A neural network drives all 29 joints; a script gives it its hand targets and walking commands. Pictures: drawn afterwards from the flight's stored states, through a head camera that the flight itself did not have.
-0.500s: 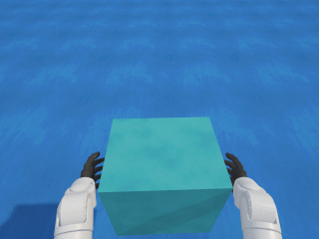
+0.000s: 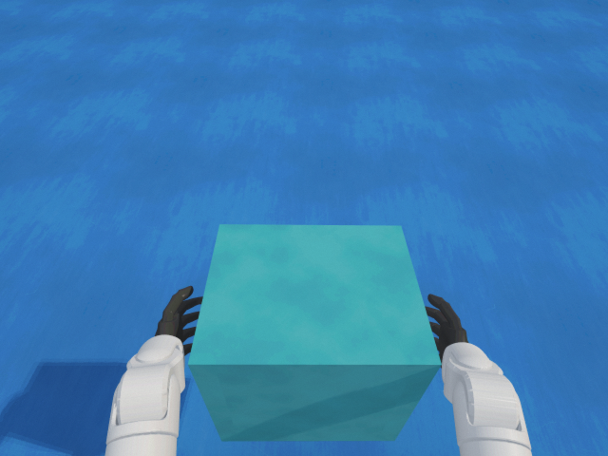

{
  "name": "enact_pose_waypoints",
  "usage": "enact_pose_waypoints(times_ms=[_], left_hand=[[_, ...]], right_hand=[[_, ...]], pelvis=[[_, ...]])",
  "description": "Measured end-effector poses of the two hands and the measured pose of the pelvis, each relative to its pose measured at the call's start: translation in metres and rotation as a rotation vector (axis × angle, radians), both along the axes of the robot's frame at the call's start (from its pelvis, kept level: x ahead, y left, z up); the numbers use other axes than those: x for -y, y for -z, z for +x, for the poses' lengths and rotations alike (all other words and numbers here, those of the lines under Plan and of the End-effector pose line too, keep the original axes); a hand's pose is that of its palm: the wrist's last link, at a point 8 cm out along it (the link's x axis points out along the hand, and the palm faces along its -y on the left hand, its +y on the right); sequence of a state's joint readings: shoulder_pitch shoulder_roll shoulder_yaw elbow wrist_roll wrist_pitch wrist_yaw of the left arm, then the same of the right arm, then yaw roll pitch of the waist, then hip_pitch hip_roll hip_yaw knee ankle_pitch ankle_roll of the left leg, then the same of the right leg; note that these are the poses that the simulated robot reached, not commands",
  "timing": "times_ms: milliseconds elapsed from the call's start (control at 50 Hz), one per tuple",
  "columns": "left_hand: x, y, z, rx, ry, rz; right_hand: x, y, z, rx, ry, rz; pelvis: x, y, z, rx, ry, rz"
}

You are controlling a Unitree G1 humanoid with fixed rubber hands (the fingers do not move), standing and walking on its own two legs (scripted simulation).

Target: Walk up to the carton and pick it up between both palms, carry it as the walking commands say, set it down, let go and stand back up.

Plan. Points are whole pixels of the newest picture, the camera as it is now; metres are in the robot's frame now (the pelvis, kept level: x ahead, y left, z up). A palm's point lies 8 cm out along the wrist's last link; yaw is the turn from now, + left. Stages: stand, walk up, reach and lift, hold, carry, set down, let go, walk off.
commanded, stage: hold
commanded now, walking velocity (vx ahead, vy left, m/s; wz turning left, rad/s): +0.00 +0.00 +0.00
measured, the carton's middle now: (309, 335) +0.31 +0.02 -0.07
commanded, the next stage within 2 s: set down in 0.12 s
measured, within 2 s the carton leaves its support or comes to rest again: neither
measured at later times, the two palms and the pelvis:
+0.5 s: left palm (167, 354) +0.25 +0.21 +0.00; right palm (443, 359) +0.25 -0.16 -0.01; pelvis -0.03 +0.01 +0.00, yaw -1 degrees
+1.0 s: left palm (188, 347) +0.29 +0.21 -0.08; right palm (422, 359) +0.29 -0.16 -0.09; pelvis -0.03 +0.00 -0.03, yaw +0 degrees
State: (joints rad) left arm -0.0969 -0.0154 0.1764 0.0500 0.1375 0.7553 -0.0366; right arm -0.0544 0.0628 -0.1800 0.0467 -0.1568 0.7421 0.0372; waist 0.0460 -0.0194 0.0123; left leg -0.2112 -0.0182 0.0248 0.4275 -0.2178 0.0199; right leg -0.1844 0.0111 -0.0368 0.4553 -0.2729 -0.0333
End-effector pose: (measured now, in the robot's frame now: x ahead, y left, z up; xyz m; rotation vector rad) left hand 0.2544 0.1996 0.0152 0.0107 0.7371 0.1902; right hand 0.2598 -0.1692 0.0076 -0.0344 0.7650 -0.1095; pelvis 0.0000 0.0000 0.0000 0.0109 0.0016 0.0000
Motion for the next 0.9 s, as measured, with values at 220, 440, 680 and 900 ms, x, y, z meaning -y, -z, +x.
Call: enact_pose_waypoints(times_ms=[220,440,680,900], left_hand=[[-0.005,-0.023,0.003,0.084,0.032,0.013],[-0.008,0.008,-0.009,0.01,-0.015,-0.024],[-0.009,0.033,0.018,0.01,-0.007,-0.001],[-0.008,0.074,0.034,-0.022,0.012,0.004]], right_hand=[[-0.005,-0.016,-0.009,0.084,0.013,-0.004],[-0.008,0.003,-0.01,0.008,0.006,-0.01],[-0.01,0.038,0.014,0.006,-0.003,0.007],[-0.008,0.079,0.025,-0.03,0.01,0.009]], pelvis=[[-0.008,-0.006,0.004,0.013,-0.001,-0.005],[-0.013,-0.001,-0.018,0.063,0.017,-0.013],[-0.011,0.013,-0.04,-0.033,0.012,-0.01],[-0.004,0.024,-0.034,-0.198,0.011,-0.003]])
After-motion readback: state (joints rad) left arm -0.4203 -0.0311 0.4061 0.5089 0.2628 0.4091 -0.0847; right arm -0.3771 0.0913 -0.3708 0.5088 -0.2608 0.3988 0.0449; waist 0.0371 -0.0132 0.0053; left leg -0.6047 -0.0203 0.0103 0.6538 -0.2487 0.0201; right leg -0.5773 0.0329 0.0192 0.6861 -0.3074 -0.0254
